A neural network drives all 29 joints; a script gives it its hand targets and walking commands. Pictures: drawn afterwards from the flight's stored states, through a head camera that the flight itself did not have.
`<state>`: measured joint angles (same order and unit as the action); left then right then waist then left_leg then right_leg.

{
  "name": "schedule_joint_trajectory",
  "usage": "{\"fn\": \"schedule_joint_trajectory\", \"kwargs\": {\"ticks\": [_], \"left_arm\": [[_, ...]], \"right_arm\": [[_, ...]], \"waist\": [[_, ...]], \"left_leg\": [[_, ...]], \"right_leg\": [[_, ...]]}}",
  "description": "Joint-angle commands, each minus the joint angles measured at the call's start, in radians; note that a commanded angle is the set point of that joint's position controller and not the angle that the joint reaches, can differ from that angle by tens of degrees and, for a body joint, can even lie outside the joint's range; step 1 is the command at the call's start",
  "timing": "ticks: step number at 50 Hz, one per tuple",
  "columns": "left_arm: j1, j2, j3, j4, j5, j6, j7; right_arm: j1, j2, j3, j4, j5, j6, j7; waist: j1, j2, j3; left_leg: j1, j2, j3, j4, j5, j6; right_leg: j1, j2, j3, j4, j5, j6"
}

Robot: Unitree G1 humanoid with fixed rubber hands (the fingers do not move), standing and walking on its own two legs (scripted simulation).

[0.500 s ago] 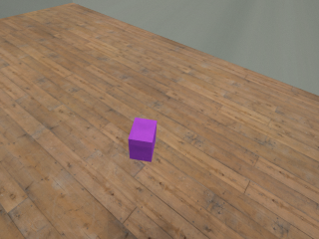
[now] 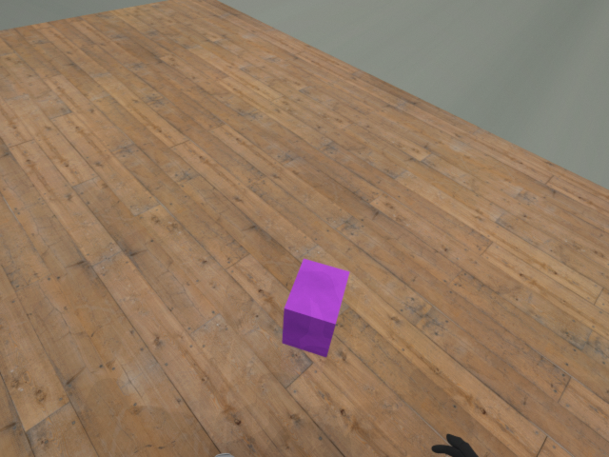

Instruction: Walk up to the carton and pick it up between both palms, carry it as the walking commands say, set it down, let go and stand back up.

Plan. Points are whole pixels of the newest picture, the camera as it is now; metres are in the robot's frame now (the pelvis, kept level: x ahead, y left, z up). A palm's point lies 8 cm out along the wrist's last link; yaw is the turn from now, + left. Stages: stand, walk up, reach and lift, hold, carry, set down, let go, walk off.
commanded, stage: walk up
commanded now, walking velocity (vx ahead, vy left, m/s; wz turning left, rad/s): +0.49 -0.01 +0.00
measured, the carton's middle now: (315, 308) +0.71 -0.05 -0.63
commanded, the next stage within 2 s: none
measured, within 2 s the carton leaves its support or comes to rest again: neither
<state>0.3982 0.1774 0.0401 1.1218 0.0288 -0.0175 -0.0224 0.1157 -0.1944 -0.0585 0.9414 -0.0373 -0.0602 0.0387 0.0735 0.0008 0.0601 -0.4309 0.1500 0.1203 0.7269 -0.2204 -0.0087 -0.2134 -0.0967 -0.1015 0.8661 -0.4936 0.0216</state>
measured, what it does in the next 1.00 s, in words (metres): walks ahead: right foot, then left foot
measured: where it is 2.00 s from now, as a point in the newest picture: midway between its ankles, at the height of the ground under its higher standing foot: (296, 452)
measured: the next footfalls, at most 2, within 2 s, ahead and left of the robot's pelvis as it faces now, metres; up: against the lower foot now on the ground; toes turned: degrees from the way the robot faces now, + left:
right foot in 0.28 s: +0.24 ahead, -0.15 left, +0.00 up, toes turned -11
left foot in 0.60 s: +0.32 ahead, +0.11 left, +0.00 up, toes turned +10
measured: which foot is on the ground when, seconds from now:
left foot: down 0.00-0.30, up 0.32-0.58, down 0.60-1.00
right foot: up 0.00-0.26, down 0.28-0.62, up 0.64-0.84, down 0.86-1.00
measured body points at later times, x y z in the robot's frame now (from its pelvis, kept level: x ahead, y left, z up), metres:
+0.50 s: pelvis +0.20 -0.03 +0.02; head +0.21 -0.05 +0.47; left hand +0.24 +0.20 -0.12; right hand +0.21 -0.26 -0.15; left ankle +0.18 +0.10 -0.66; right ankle +0.21 -0.14 -0.71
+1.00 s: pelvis +0.32 -0.02 +0.02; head +0.32 -0.04 +0.47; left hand +0.34 +0.20 -0.13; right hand +0.33 -0.23 -0.15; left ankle +0.28 +0.10 -0.71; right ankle +0.33 -0.12 -0.71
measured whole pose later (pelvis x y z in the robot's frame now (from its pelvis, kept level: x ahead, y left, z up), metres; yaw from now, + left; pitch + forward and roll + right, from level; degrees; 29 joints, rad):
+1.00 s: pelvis +0.32 -0.02 +0.02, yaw +1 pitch -2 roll +0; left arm 0.23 0.13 0.03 1.13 0.01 -0.01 0.04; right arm 0.24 -0.12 -0.02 1.15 0.00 0.02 -0.04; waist 0.00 0.03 0.05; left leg -0.11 0.07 0.15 0.48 -0.32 -0.02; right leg -0.20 -0.05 -0.14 0.51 -0.27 -0.02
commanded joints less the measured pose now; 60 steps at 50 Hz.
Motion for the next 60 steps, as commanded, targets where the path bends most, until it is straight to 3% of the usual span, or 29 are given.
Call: {"fn": "schedule_joint_trajectory", "kwargs": {"ticks": [1,2,4,6,11,13,15,16,18,20,23,24,29,31,33,34,36,37,38,39,40,42,44,45,48,52,54,58,60], "left_arm": [[-0.165,0.111,0.029,-0.172,0.001,-0.042,-0.007],[-0.154,0.1,0.022,-0.158,0.006,-0.033,-0.012],[-0.075,0.055,0.02,-0.102,0.01,-0.018,-0.017],[-0.087,0.048,0.013,-0.091,-0.011,-0.002,-0.021],[-0.096,0.034,0.009,-0.099,-0.013,-0.014,-0.028],[-0.012,0.093,0.032,-0.078,-0.001,-0.031,-0.006],[0.168,0.277,0.072,-0.054,0.01,-0.052,0.014],[0.145,0.299,0.063,-0.046,0.008,-0.042,0.027],[-0.008,0.211,0.046,-0.092,0.005,-0.052,0.032],[-0.043,0.177,0.036,-0.113,-0.009,-0.063,0.046],[-0.123,0.146,0.025,-0.113,-0.012,-0.064,0.041],[-0.124,0.143,0.036,-0.117,-0.009,-0.055,0.033],[-0.138,0.123,0.015,-0.088,-0.007,-0.032,0.033],[-0.068,0.011,-0.005,-0.092,-0.016,-0.033,0.025],[-0.167,0.027,0.018,-0.107,-0.008,0.003,0.025],[-0.269,0.079,0.015,-0.125,-0.008,-0.009,0.017],[-0.169,-0.029,-0.015,-0.041,-0.015,-0.009,0.027],[-0.119,-0.005,-0.004,-0.038,-0.014,-0.004,0.025],[-0.095,-0.024,-0.014,-0.029,-0.019,0.007,0.036],[-0.055,-0.043,-0.009,-0.012,-0.023,0.008,0.045],[-0.033,-0.037,-0.009,-0.009,-0.026,0.001,0.05],[-0.009,0.033,-0.006,0.003,-0.023,-0.002,0.049],[-0.096,0.123,0.012,-0.02,-0.017,-0.007,0.056],[-0.096,0.076,0.003,-0.025,-0.021,-0.006,0.062],[-0.094,0.027,0.003,-0.002,-0.017,-0.005,0.06],[-0.116,0.052,0.007,0.015,-0.025,-0.006,0.068],[-0.075,0.043,-0.005,0.029,-0.02,-0.012,0.073],[-0.128,0.017,0.002,0.026,-0.021,-0.007,0.066],[-0.076,0.035,0.005,0.047,-0.021,-0.012,0.071]], "right_arm": [[0.277,-0.235,-0.051,0.047,0.0,-0.002,-0.028],[0.214,-0.175,-0.023,0.01,0.005,0.003,-0.029],[0.168,-0.186,-0.023,0.01,0.012,-0.01,-0.043],[0.114,-0.184,-0.043,0.005,0.01,-0.002,-0.035],[0.12,-0.116,-0.023,0.053,0.013,0.014,-0.033],[0.161,-0.098,-0.016,0.047,0.018,0.011,-0.029],[0.173,-0.057,0.011,0.037,0.011,0.01,-0.034],[0.113,-0.097,0.0,0.02,-0.002,0.019,-0.032],[0.136,-0.085,0.005,0.044,0.007,0.023,-0.026],[0.143,-0.028,0.008,0.071,0.009,0.022,-0.03],[0.187,-0.027,0.013,0.09,0.016,0.036,-0.028],[0.172,-0.025,0.023,0.084,0.025,0.045,-0.026],[0.267,-0.05,0.013,0.134,0.017,0.021,-0.037],[0.388,-0.197,-0.03,0.155,0.007,0.006,-0.047],[0.327,-0.146,-0.021,0.116,0.007,0.015,-0.057],[0.315,-0.139,-0.012,0.121,0.005,0.019,-0.064],[0.213,-0.12,-0.016,0.127,0.008,0.017,-0.081],[0.177,-0.109,-0.015,0.093,0.01,0.009,-0.067],[0.129,-0.106,-0.013,0.076,0.007,0.015,-0.073],[0.124,-0.062,0.001,0.076,0.022,0.032,-0.083],[0.151,-0.042,0.004,0.096,0.028,0.031,-0.083],[0.116,-0.03,-0.004,0.101,0.046,0.043,-0.072],[0.123,0.001,0.029,0.105,0.043,0.058,-0.074],[0.188,0.048,0.036,0.127,0.043,0.07,-0.076],[0.158,-0.05,0.021,0.164,0.025,0.06,-0.083],[0.172,-0.023,0.033,0.201,0.037,0.063,-0.091],[0.196,0.007,0.033,0.205,0.038,0.063,-0.087],[0.211,0.027,0.033,0.225,0.032,0.065,-0.09],[0.184,-0.028,0.033,0.237,0.027,0.064,-0.087]], "waist": [[-0.145,0.268,0.06],[-0.123,0.13,0.05],[-0.104,0.117,-0.056],[-0.076,0.283,-0.017],[-0.006,0.249,0.002],[0.013,0.044,-0.076],[0.089,-0.439,-0.162],[0.083,-0.299,-0.101],[0.008,-0.304,-0.06],[-0.013,-0.169,-0.088],[-0.063,-0.178,-0.037],[-0.053,-0.245,-0.041],[-0.113,-0.128,-0.088],[-0.15,0.346,-0.123],[-0.172,0.26,-0.021],[-0.156,0.184,0.063],[-0.095,0.256,0.055],[-0.074,0.266,0.036],[-0.048,0.315,0.052],[-0.044,0.173,0.052],[-0.036,0.159,0.039],[-0.035,0.156,-0.081],[-0.066,-0.139,-0.037],[-0.074,-0.157,-0.06],[-0.051,-0.15,-0.009],[-0.078,-0.061,-0.04],[-0.078,-0.103,-0.044],[-0.083,0.038,-0.034],[-0.069,-0.082,-0.032]], "left_leg": [[0.24,0.33,-0.614,-0.655,-0.659,0.177],[0.195,0.287,-0.535,-0.64,-0.518,0.149],[0.26,0.284,-0.386,-0.535,-0.236,0.147],[0.135,0.246,-0.281,-0.557,-0.319,0.129],[0.031,0.084,-0.046,-0.469,-0.22,0.095],[-0.036,0.052,-0.053,-0.285,-0.166,0.049],[-0.244,-0.105,0.028,0.237,-0.38,0.005],[-0.235,-0.048,-0.061,0.352,-0.354,-0.001],[-0.195,-0.031,-0.09,0.355,-0.273,-0.005],[-0.148,0.001,-0.1,0.355,-0.221,-0.032],[-0.093,-0.006,-0.068,0.227,-0.196,-0.023],[-0.031,-0.003,-0.053,0.141,-0.189,-0.028],[0.264,-0.08,0.063,-0.266,0.046,-0.021],[0.479,0.266,-0.389,-0.454,0.073,0.091],[0.366,0.31,-0.478,-0.548,-0.142,0.213],[0.309,0.28,-0.455,-0.535,0.037,0.196],[0.218,0.179,-0.207,-0.484,0.368,0.152],[0.228,0.141,-0.172,-0.473,0.249,0.142],[0.187,0.138,-0.14,-0.453,0.421,0.137],[0.223,0.115,-0.102,-0.365,0.705,0.117],[0.244,0.085,-0.058,-0.32,0.705,0.097],[0.267,0.018,-0.002,-0.266,0.414,0.05],[0.15,-0.072,-0.015,-0.289,-0.066,0.004],[0.203,-0.074,-0.038,-0.308,-0.057,0.012],[0.294,-0.02,-0.063,-0.325,0.139,0.011],[0.285,-0.012,-0.052,-0.391,0.196,-0.002],[0.342,-0.012,-0.06,-0.38,0.191,0.002],[0.304,-0.012,-0.039,-0.417,0.228,-0.004],[0.302,0.01,-0.052,-0.421,0.204,-0.013]], "right_leg": [[-0.547,-0.042,0.068,0.37,0.068,-0.028],[-0.469,-0.048,0.093,0.326,0.115,-0.027],[-0.402,-0.072,0.107,0.295,0.187,-0.011],[-0.311,-0.086,0.061,0.119,0.175,-0.007],[-0.005,0.017,-0.103,-0.262,0.282,-0.007],[0.194,0.031,-0.063,-0.342,0.312,-0.01],[0.388,-0.386,0.473,-0.642,0.154,-0.121],[0.29,-0.4,0.516,-0.668,0.115,-0.16],[0.196,-0.313,0.391,-0.634,0.296,-0.14],[0.175,-0.316,0.286,-0.6,0.636,-0.192],[0.107,-0.244,0.141,-0.578,0.747,-0.18],[0.063,-0.23,0.12,-0.579,0.666,-0.169],[0.001,-0.116,-0.006,-0.402,0.405,-0.105],[-0.314,0.067,-0.094,-0.046,-0.006,0.003],[-0.383,0.022,0.025,0.197,-0.064,-0.012],[-0.422,0.018,0.024,0.209,-0.03,-0.003],[-0.239,0.001,0.037,0.062,-0.033,-0.009],[-0.246,0.009,-0.003,0.029,0.025,-0.024],[-0.179,0.009,-0.002,-0.071,0.054,-0.024],[-0.121,-0.005,0.022,-0.211,0.147,0.001],[-0.084,0.006,0.019,-0.304,0.268,-0.004],[0.061,-0.022,0.031,-0.441,0.558,-0.023],[0.113,-0.112,0.14,-0.493,0.697,-0.051],[0.087,-0.12,0.164,-0.517,0.621,-0.08],[0.062,-0.091,0.133,-0.502,0.813,-0.067],[0.147,-0.075,0.101,-0.518,0.762,-0.065],[0.1,-0.072,0.105,-0.52,0.737,-0.07],[0.137,-0.06,0.061,-0.537,0.588,-0.062],[0.133,-0.049,0.05,-0.545,0.605,-0.054]]}}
